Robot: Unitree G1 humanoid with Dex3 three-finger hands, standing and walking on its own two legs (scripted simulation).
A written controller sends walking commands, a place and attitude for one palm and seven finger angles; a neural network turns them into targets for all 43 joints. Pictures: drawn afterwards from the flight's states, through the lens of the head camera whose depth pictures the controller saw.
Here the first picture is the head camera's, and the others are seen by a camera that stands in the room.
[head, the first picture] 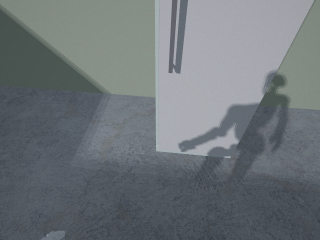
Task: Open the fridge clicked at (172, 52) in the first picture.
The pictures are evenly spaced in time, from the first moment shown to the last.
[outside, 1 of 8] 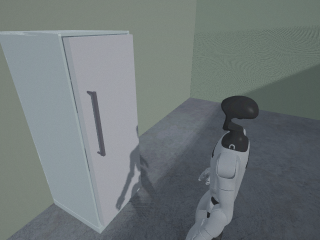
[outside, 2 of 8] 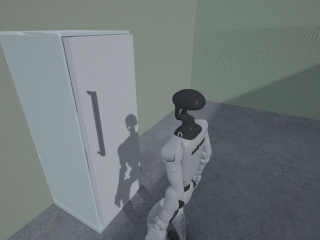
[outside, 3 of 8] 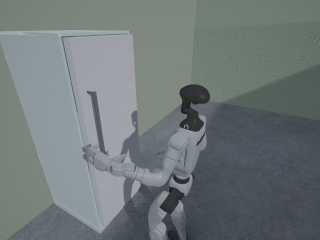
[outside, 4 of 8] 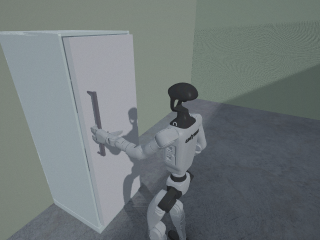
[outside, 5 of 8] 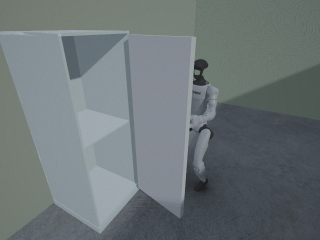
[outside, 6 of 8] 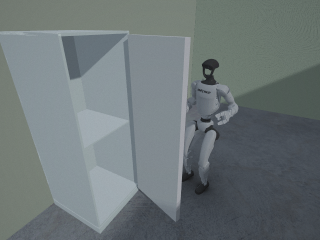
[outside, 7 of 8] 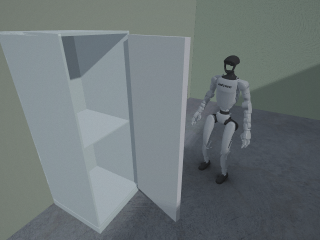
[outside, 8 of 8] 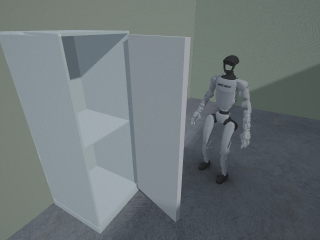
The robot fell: no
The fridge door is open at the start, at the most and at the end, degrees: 0 80 73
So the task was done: yes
